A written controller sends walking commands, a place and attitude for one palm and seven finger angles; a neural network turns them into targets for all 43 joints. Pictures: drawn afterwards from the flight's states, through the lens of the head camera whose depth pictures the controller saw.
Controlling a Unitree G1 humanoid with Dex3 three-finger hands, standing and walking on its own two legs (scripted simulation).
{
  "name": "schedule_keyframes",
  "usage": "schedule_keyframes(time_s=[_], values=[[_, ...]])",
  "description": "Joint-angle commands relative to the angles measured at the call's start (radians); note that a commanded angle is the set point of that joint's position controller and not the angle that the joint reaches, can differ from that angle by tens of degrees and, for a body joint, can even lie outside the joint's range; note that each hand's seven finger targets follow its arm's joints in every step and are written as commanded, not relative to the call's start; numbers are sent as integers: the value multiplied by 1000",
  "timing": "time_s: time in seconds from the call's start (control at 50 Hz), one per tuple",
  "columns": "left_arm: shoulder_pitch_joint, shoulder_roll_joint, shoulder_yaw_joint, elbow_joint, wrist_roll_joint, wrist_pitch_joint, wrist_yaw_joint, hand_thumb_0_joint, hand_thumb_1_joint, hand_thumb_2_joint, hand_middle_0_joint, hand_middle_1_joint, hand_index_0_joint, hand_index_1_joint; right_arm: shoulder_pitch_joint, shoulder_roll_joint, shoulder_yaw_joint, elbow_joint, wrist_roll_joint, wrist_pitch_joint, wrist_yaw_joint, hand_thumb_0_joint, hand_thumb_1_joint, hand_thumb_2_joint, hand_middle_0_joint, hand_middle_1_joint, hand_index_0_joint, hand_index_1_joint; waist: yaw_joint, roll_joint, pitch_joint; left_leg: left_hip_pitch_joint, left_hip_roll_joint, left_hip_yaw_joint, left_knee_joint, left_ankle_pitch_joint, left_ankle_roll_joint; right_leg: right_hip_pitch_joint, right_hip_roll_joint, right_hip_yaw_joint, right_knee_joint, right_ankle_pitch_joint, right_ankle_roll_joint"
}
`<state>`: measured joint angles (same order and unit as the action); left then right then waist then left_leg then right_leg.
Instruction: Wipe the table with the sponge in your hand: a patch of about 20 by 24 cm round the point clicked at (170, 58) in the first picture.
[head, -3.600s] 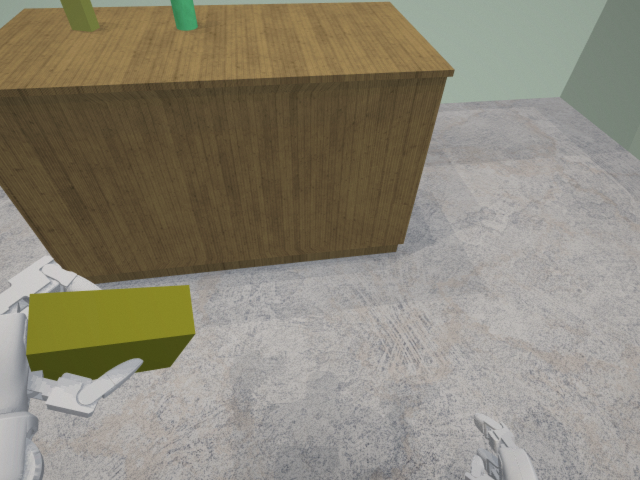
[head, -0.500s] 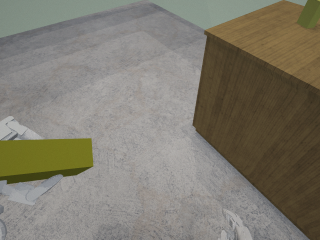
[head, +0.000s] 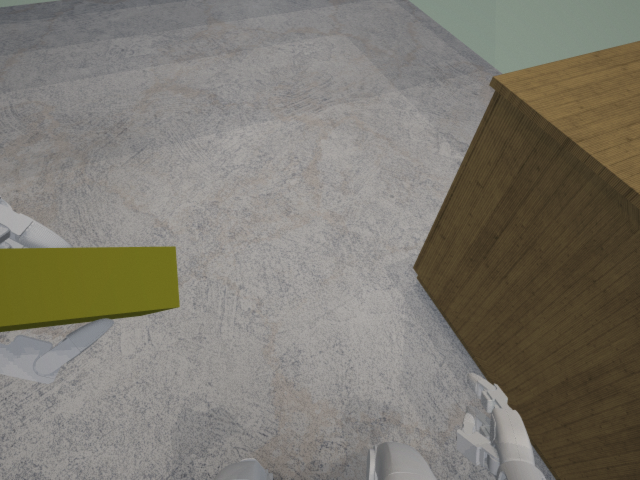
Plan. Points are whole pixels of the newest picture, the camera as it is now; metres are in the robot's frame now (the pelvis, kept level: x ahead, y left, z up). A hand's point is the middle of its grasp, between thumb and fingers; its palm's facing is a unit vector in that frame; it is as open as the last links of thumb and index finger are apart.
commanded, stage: walk to a spot facing it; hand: left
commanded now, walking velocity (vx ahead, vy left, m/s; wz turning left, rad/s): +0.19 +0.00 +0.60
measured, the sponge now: (105, 288) +0.25 +0.20 +0.17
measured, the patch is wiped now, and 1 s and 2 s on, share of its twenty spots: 0.00 0.00 0.00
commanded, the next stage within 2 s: none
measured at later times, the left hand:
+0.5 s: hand (52, 341) +0.20 +0.21 +0.19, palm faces +0.58 -0.68 -0.44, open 9.5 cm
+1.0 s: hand out of the picture +0.07 +0.20 +0.18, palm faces +0.79 -0.41 -0.46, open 9.5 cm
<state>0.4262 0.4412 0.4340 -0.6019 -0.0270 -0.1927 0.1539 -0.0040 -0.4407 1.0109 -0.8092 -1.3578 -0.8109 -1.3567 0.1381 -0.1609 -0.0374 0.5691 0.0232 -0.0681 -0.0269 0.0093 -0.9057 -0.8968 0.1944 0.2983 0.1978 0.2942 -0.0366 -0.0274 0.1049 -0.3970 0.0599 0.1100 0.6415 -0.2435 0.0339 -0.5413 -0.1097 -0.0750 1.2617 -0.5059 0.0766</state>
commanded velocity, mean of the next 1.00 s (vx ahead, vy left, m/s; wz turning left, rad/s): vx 0.01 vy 0.00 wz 0.60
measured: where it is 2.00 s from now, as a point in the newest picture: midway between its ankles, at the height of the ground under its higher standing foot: outside the picture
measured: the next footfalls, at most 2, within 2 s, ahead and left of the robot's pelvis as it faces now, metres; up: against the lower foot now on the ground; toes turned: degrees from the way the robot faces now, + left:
right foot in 0.22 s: +0.14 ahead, -0.17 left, +0.00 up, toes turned +0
left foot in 0.58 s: +0.07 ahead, +0.07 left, +0.00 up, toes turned +29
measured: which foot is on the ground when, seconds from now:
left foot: down 0.00-0.22, up 0.24-0.56, down 0.58-0.94, up 0.96-1.00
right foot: up 0.00-0.20, down 0.22-0.58, up 0.60-0.90, down 0.92-1.00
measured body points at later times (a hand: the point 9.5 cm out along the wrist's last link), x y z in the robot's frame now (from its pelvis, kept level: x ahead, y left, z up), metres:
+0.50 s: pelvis +0.06 -0.07 +0.01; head +0.10 -0.06 +0.46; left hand +0.16 +0.25 +0.21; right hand +0.32 -0.27 -0.06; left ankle +0.03 +0.06 -0.68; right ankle +0.10 -0.17 -0.72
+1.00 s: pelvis +0.04 -0.12 +0.01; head +0.08 -0.12 +0.45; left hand +0.03 +0.22 +0.20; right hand +0.30 -0.18 -0.11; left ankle +0.01 +0.03 -0.69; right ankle +0.11 -0.20 -0.72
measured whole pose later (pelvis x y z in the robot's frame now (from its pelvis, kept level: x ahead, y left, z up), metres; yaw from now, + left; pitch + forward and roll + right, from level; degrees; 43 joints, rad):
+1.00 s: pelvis +0.04 -0.12 +0.01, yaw +36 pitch -1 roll -1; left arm 0.45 0.36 0.35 -0.50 -0.05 -0.12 0.13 0.00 -0.44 1.01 -0.81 -1.35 -0.81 -1.35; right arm 0.18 -0.18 0.02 0.64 0.00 -0.09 -0.04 0.01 -0.90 -0.90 0.20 0.30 0.21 0.30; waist 0.04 0.07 0.07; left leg -0.50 0.01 -0.07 0.91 -0.40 -0.04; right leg -0.26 -0.04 -0.15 0.58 -0.29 -0.02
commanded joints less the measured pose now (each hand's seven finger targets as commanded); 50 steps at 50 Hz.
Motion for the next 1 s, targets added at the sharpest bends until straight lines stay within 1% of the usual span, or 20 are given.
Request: schedule_keyframes(time_s=[0.0,0.12,0.16,0.18,0.2,0.22,0.24,0.28,0.36,0.46,0.52,0.54,0.56,0.58,0.62,0.68,0.86,0.88,0.92,0.98], values=[[126,92,110,-331,-36,-81,9,0,100,1300,-1200,-1600,-1200,-1600,-1,-147,-33,-135,-2,-74,-5,0,-900,-900,200,300,200,300,36,314,-262,140,203,-286,-316,179,144,56,3,-22,-253,114,13],[35,40,47,-134,-27,-34,-1,0,100,1300,-1200,-1600,-1200,-1600,11,-148,-13,-106,-9,-83,-37,0,-900,-900,200,300,200,300,45,260,-200,98,183,-265,-260,67,115,244,91,-99,-599,110,27],[-37,33,18,-89,-17,-12,-4,0,100,1300,-1200,-1600,-1200,-1600,-5,-137,1,-101,-8,-79,-44,0,-900,-900,200,300,200,300,63,157,-191,24,131,-234,-118,-1,66,382,78,-79,-811,181,14],[-84,52,10,-90,-2,-1,-2,0,100,1300,-1200,-1600,-1200,-1600,7,-115,10,-102,-4,-77,-45,0,-900,-900,200,300,200,300,59,-12,-188,-69,42,-147,54,-145,14,454,-61,55,-946,220,-36],[-122,133,37,-83,1,11,11,0,100,1300,-1200,-1600,-1200,-1600,-21,-96,17,-114,-10,-74,-51,0,-900,-900,200,300,200,300,58,-298,-171,-278,-80,-43,378,-383,-52,516,-342,415,-994,360,-154],[-163,161,65,-79,-9,18,28,0,100,1300,-1200,-1600,-1200,-1600,-32,-130,15,-106,-28,-86,-60,0,-900,-900,200,300,200,300,70,-243,-177,-260,-47,-129,578,-330,-61,425,-417,439,-1003,417,-200],[-130,119,26,-63,-3,17,23,0,100,1300,-1200,-1600,-1200,-1600,-26,-129,13,-92,-35,-79,-52,0,-900,-900,200,300,200,300,51,-214,-159,-257,-33,-138,671,-276,-75,399,-384,403,-986,449,-208],[-126,128,29,-138,-11,-5,14,0,100,1300,-1200,-1600,-1200,-1600,-67,-123,14,-87,-28,-52,-51,0,-900,-900,200,300,200,300,47,-163,-143,-243,-1,-119,725,-208,-106,385,-319,174,-935,577,-190],[-48,143,72,-187,-11,-25,29,0,100,1300,-1200,-1600,-1200,-1600,-82,-118,4,-123,-33,-34,-69,0,-900,-900,200,300,200,300,47,-129,-190,-110,15,-38,431,-198,-104,414,-273,-40,-873,791,-166],[66,137,113,-250,-25,-22,56,0,100,1300,-1200,-1600,-1200,-1600,-39,-112,-10,-182,-37,-13,-63,0,-900,-900,200,300,200,300,77,-152,-262,-21,-10,50,72,-212,-90,497,-301,-33,-782,884,-183],[44,117,94,-259,-38,-28,57,0,100,1300,-1200,-1600,-1200,-1600,18,-126,-23,-183,-29,1,-62,0,-900,-900,200,300,200,300,4,-40,-323,216,-51,58,-205,48,-75,404,-237,-109,-506,802,-89],[45,119,89,-283,-46,-43,53,0,100,1300,-1200,-1600,-1200,-1600,12,-156,-31,-190,-26,-7,-62,0,-900,-900,200,300,200,300,2,167,-327,343,101,-142,-241,366,4,213,-132,-125,-308,449,-29],[47,127,85,-298,-48,-72,43,0,100,1300,-1200,-1600,-1200,-1600,13,-190,-42,-190,-24,-26,-50,0,-900,-900,200,300,200,300,28,427,-297,415,359,-514,-255,927,166,-13,12,-82,-125,-138,21],[60,169,112,-233,-15,-79,22,0,100,1300,-1200,-1600,-1200,-1600,43,-172,-37,-164,-29,-46,-38,0,-900,-900,200,300,200,300,28,383,-252,423,396,-599,-220,1026,219,-116,2,18,-53,-223,13],[44,135,79,-264,-1,-82,2,0,100,1300,-1200,-1600,-1200,-1600,16,-192,-54,-143,-8,-62,-11,0,-900,-900,200,300,200,300,18,257,-259,384,309,-450,-183,778,190,-133,2,61,-94,-92,14],[86,119,74,-346,-24,-66,4,0,100,1300,-1200,-1600,-1200,-1600,12,-174,-41,-144,-3,-79,1,0,-900,-900,200,300,200,300,30,326,-265,259,186,-271,-225,589,110,33,42,-2,-247,62,23],[17,80,48,-143,-46,-9,-10,0,100,1300,-1200,-1600,-1200,-1600,1,-154,-4,-102,-15,-89,-21,0,-900,-900,200,300,200,300,51,221,-220,59,152,-353,-202,231,76,387,115,-27,-761,158,22],[-13,86,43,-135,-35,-3,-11,0,100,1300,-1200,-1600,-1200,-1600,-6,-141,2,-107,-9,-84,-24,0,-900,-900,200,300,200,300,57,157,-214,23,105,-305,-145,93,42,430,67,-3,-882,234,-1],[-78,184,86,-96,-23,17,11,0,100,1300,-1200,-1600,-1200,-1600,-27,-111,15,-121,-13,-75,-35,0,-900,-900,200,300,200,300,56,-258,-176,-225,-87,-113,340,-316,-76,445,-349,421,-1022,366,-179],[-59,114,30,-76,-30,24,6,0,100,1300,-1200,-1600,-1200,-1600,-48,-124,5,-93,-19,-57,-39,0,-900,-900,200,300,200,300,40,-152,-160,-181,-39,-139,660,-184,-108,314,-289,215,-981,398,-183]])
